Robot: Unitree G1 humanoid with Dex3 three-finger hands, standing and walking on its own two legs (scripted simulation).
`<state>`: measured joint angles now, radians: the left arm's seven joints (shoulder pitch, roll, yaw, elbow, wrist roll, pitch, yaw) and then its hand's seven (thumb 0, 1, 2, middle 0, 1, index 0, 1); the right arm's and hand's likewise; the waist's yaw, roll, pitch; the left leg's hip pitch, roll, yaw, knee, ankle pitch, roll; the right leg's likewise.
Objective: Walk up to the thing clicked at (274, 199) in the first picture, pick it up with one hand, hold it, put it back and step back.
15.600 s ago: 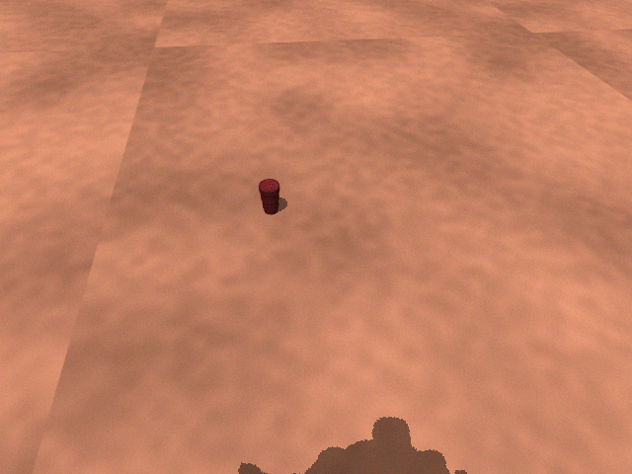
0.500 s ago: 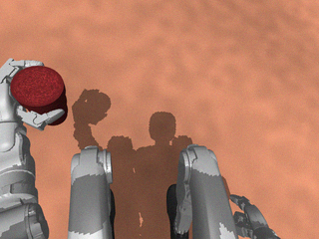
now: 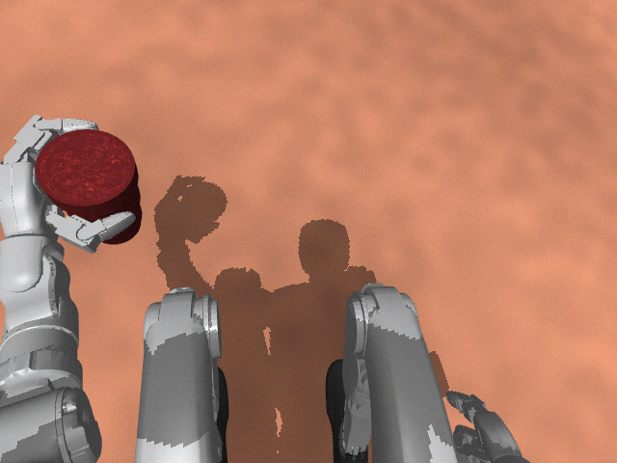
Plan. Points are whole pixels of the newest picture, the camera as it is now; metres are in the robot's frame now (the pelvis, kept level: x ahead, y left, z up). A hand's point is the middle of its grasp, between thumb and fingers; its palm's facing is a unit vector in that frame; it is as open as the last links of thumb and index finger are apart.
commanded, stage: lift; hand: left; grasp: from the side
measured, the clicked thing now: (103, 198) +0.43 +0.25 -0.05
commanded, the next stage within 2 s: none
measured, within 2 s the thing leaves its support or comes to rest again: neither
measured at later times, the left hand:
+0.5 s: hand (39, 164) +0.40 +0.25 +0.09, palm faces +0.15 -0.99 -0.04, open 12.0 cm
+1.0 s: hand out of the picture +0.39 +0.23 +0.27, palm faces +0.17 -0.98 -0.04, open 11.9 cm
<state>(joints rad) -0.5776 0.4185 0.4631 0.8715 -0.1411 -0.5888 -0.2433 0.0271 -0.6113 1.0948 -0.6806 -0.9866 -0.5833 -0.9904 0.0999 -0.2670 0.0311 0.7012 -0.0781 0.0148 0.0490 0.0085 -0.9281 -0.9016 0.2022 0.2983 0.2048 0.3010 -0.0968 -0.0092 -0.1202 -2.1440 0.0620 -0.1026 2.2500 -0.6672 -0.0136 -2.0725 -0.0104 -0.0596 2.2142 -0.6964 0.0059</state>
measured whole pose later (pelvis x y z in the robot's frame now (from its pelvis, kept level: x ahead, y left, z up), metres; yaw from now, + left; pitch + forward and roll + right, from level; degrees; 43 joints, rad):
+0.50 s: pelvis +0.01 +0.00 +0.09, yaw +1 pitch +33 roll -4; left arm -0.37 0.33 0.36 0.51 -0.20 -0.42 -0.22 0.03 -0.61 1.10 -0.68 -0.98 -0.59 -0.98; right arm 0.11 -0.26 -0.01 0.64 0.00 -0.01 0.00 0.01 -0.93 -0.90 0.20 0.30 0.20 0.30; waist -0.04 0.01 -0.18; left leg -1.90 0.07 -0.07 1.98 -0.66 -0.01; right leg -1.84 -0.01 -0.05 1.95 -0.68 0.01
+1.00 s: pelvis +0.05 +0.01 +0.24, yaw +4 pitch +23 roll -4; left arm -0.15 0.27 0.21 0.29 -0.19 -0.28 -0.09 0.03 -0.61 1.09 -0.69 -0.97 -0.59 -0.98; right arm 0.16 -0.23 0.00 0.62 0.03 -0.06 -0.04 0.01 -0.92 -0.90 0.20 0.30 0.20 0.30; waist -0.03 0.02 -0.17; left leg -1.29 0.06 -0.04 1.48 -0.60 -0.01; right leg -1.22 -0.02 -0.06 1.42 -0.61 0.02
